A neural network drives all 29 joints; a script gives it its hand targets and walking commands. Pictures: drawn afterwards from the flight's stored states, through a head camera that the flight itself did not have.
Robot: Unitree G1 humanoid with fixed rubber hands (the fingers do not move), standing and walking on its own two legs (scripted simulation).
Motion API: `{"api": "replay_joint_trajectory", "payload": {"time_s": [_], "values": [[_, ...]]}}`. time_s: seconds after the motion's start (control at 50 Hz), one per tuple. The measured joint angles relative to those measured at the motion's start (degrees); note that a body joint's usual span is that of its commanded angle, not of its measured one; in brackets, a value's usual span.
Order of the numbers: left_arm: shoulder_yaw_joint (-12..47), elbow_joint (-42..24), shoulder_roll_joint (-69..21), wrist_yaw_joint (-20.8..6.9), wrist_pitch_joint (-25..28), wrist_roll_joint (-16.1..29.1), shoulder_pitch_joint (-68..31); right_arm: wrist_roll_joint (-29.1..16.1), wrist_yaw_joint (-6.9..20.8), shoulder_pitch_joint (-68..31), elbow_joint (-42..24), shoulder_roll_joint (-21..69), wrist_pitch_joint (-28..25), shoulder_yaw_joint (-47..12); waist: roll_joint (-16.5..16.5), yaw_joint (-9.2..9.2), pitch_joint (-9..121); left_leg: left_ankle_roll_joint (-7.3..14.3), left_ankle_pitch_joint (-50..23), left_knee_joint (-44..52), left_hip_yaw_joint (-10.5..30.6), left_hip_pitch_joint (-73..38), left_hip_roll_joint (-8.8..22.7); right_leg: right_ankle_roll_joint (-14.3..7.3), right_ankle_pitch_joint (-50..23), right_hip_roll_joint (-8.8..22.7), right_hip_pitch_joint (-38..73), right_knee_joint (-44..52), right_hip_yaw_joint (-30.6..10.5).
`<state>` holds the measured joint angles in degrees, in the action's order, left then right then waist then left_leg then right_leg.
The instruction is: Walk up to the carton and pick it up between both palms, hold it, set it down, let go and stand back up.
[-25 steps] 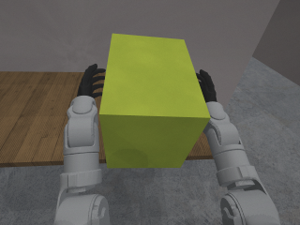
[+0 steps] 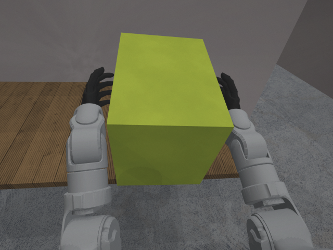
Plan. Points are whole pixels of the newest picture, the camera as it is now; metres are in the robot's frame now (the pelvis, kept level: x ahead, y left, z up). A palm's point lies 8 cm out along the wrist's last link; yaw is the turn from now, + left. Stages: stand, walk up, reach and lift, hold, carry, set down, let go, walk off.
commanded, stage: reach and lift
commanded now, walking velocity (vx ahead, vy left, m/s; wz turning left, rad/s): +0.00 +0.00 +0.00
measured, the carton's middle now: (161, 110) +0.41 -0.01 +0.14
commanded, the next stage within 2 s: hold in 0.12 s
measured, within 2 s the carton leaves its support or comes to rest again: neither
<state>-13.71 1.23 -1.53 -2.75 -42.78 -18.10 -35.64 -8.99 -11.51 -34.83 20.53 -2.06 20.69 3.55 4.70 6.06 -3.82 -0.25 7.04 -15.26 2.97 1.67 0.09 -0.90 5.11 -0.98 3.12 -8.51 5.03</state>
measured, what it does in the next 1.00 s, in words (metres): stands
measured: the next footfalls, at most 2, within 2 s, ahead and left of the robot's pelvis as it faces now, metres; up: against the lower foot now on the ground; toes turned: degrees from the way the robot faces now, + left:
none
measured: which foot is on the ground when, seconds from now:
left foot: down 0.00-1.00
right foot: down 0.00-1.00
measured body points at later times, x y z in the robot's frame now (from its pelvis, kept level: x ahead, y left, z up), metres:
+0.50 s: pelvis +0.00 +0.00 +0.00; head -0.04 +0.04 +0.45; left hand +0.36 +0.16 +0.22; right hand +0.37 -0.14 +0.21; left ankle +0.02 +0.12 -0.75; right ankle +0.01 -0.11 -0.75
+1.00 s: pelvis +0.00 +0.00 +0.00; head -0.03 +0.04 +0.45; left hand +0.37 +0.16 +0.21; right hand +0.37 -0.15 +0.21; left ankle +0.02 +0.12 -0.75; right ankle +0.01 -0.10 -0.75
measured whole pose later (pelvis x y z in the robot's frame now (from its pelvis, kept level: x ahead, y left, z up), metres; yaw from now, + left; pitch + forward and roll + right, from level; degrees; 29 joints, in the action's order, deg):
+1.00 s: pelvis +0.00 +0.00 +0.00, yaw -1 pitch -8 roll -1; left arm -14.7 -6.9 -2.3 -3.2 -50.0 -19.2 -35.2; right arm -13.3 -12.7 -37.0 17.3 -4.1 25.9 0.8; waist 4.5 4.5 -3.8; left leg -0.4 7.0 -14.7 2.4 -0.1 0.4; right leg -1.1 4.9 -1.2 4.7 -8.0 4.5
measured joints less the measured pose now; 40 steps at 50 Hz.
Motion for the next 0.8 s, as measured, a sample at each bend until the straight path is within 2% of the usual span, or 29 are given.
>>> {"api": "replay_joint_trajectory", "payload": {"time_s": [0.18, 0.34, 0.42, 0.54, 0.8], "values": [[-0.2, -1.0, -0.1, 0.0, -1.3, -0.3, -0.6, -0.8, -0.1, -0.8, -0.3, -0.6, 1.0, -0.4, 0.0, -0.05, 0.0, 0.0, 0.0, 0.1, -0.2, -0.3, 0.0, 0.0, -0.1, 0.0, 0.2, 0.1, -0.2], [0.1, -8.4, -1.0, 0.4, -5.4, -0.8, 1.8, -4.0, -1.1, -0.3, -3.5, -2.7, 2.5, -4.0, -0.1, -1.8, -0.6, -0.1, 0.0, 0.6, -1.0, -2.4, 0.4, -0.1, -0.4, -0.3, 2.0, 0.7, -1.1], [-0.4, -7.5, -0.5, 0.7, -6.8, -0.6, 0.9, -3.7, -0.6, -1.7, -1.8, -1.7, 3.6, -2.7, 0.0, -2.27, -0.1, -0.2, -0.1, 0.5, -0.7, -2.4, 0.3, -0.3, -0.1, -0.3, 2.0, 0.2, -0.7], [-0.9, -4.9, 0.4, 0.5, -7.1, -0.2, -1.3, -2.7, -0.2, -3.8, -0.3, -0.6, 4.8, -0.5, -0.1, -1.93, 0.6, -0.2, -0.3, 0.0, 0.1, -1.1, 0.2, -0.3, 0.0, -0.2, 1.0, -0.2, 0.2], [-1.5, -6.0, -0.7, -0.5, -6.9, -1.3, -1.0, -3.9, -0.9, -3.5, -1.9, -1.9, 5.6, -1.7, -0.3, -1.47, 0.4, -0.1, -0.3, 0.4, -0.4, -1.2, 0.2, -0.2, -0.3, -0.1, 1.0, 0.2, -0.4]]}}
